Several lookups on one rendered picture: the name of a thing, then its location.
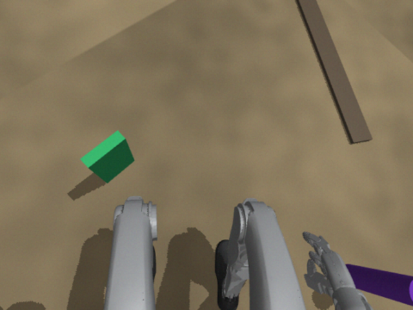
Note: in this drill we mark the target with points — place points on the right robot arm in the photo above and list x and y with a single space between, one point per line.
349 298

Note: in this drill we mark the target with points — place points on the right robot foot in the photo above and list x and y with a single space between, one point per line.
221 263

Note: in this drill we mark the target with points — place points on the right robot hand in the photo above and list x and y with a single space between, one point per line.
336 274

